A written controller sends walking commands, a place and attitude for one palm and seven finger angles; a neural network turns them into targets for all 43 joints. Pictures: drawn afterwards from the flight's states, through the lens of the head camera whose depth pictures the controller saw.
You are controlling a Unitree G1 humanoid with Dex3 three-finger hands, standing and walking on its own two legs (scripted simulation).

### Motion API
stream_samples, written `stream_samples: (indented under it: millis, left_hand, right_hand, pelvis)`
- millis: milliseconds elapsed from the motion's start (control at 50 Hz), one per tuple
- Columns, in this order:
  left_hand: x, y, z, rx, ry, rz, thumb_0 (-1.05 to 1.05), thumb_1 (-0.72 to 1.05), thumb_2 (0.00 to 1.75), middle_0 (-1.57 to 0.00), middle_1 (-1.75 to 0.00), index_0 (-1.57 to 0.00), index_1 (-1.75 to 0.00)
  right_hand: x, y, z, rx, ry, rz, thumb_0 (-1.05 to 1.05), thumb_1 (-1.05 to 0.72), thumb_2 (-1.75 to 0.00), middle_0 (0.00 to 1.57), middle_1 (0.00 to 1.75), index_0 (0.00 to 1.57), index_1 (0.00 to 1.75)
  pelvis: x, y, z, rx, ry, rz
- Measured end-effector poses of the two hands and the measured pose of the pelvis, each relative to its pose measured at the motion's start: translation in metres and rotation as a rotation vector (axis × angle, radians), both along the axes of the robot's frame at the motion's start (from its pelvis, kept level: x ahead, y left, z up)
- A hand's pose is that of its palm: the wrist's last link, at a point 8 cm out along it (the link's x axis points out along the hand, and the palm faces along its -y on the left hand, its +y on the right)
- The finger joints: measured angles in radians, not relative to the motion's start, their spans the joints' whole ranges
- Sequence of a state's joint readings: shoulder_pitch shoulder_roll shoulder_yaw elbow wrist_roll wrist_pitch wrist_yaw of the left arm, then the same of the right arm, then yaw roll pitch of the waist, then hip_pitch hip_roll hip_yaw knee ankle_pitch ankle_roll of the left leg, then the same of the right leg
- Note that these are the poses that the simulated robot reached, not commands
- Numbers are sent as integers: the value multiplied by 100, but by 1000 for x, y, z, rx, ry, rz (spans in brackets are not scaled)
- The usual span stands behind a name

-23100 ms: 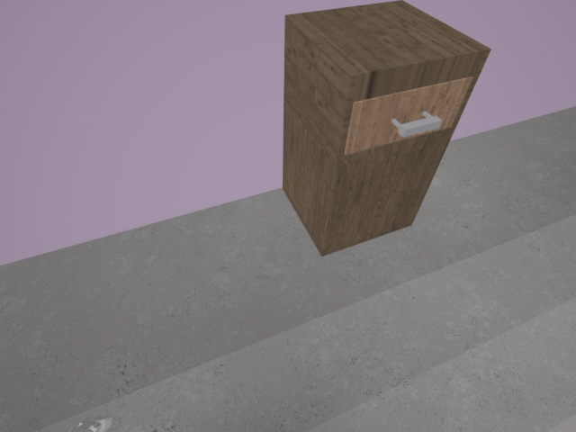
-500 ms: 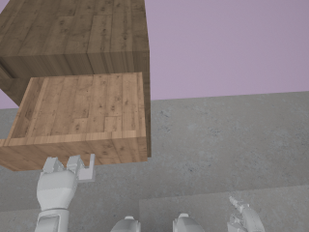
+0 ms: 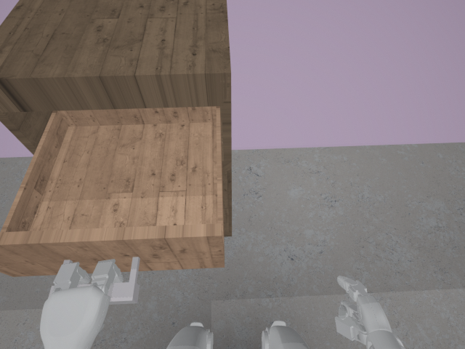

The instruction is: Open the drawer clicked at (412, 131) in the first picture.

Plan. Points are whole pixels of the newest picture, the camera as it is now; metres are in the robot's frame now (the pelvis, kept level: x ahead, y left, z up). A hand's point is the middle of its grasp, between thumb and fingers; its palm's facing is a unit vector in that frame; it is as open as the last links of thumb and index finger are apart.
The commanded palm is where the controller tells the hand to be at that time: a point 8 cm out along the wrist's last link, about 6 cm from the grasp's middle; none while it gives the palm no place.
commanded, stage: pull the drawer open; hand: left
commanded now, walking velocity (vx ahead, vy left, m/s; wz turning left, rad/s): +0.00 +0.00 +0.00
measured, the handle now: (98, 279) +0.23 +0.25 -0.03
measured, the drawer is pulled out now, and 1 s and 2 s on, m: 0.27 0.30 0.30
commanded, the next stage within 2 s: open the thumb to release the handle in 0.54 s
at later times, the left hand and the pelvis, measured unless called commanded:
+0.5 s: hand (88, 339) +0.14 +0.24 -0.05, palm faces -0.15 -0.10 -0.98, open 6.3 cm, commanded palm +0.10 +0.24 +0.00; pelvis +0.00 -0.01 -0.01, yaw +0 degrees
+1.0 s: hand (85, 336) +0.15 +0.25 -0.05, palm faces -0.08 -0.07 -0.99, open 9.3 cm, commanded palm +0.13 +0.25 +0.00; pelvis -0.02 -0.01 -0.01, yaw +2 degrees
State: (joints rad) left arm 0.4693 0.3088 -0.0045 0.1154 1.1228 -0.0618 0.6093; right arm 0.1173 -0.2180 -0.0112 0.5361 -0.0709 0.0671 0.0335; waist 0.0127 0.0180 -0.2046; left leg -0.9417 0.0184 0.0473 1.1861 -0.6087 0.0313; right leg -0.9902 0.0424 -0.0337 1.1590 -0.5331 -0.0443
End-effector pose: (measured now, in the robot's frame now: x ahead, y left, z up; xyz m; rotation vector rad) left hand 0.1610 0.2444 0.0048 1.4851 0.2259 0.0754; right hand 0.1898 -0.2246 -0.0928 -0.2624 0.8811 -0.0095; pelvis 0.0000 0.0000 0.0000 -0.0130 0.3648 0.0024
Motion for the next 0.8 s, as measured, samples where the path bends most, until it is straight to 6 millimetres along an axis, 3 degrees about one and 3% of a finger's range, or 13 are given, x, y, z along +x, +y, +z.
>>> stream_samples:
  millis: [340, 660, 800]
  left_hand:
    - [-28, -2, 3, -10, 50, -16, 3, 62, 68, -27, -135, -41, -135]
    - [-29, -2, 3, -7, 53, -27, 2, 63, 69, -26, -135, -39, -133]
    - [-28, 4, 0, 25, -11, 0, 0, 58, 73, -32, -134, -39, -133]
  right_hand:
    - [9, 5, -8, 23, -19, 27, 1, -91, -90, 20, 30, 20, 30]
    - [9, 2, -12, 26, -27, 27, 1, -91, -90, 20, 30, 20, 30]
    - [6, -1, -25, -3, -1, 54, 1, -91, -90, 20, 30, 20, 30]
  pelvis:
    - [-1, -5, -6, 9, 16, -4]
    - [-2, -5, -11, 10, 29, -4]
    - [-9, -7, -18, 7, 37, 21]
